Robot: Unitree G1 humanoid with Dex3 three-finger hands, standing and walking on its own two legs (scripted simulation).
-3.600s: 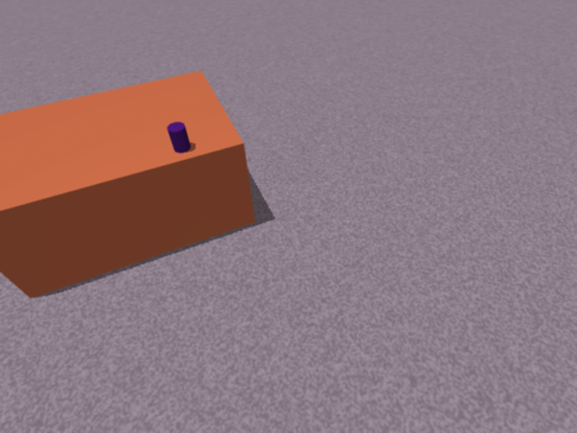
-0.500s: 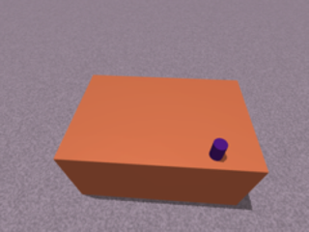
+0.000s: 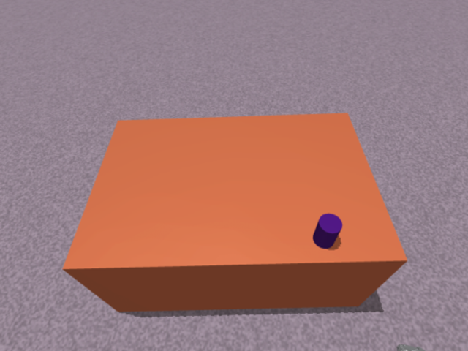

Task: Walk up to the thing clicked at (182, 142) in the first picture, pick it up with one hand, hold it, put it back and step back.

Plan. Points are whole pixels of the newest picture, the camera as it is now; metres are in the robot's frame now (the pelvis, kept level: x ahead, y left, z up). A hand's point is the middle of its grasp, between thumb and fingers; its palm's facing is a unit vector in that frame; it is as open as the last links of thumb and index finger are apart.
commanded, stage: walk up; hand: right
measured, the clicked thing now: (326, 231) +0.46 -0.23 -0.26
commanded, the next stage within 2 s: stand in 0.98 s
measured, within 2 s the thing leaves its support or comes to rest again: neither
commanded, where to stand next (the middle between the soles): +0.08 -0.02 m, yaw +0 degrees
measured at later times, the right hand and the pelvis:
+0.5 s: hand out of the picture +0.09 -0.27 -0.13, palm faces -0.01 +0.93 -0.36, open 7.4 cm; pelvis +0.01 -0.01 +0.03, yaw -1 degrees
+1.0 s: hand out of the picture +0.10 -0.25 -0.13, palm faces -0.02 +0.95 -0.32, open 7.4 cm; pelvis +0.02 +0.00 +0.03, yaw +0 degrees
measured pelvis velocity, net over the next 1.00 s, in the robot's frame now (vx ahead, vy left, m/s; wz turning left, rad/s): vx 0.02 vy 0.00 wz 0.00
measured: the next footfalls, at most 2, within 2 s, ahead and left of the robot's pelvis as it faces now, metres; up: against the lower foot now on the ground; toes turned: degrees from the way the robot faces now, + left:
none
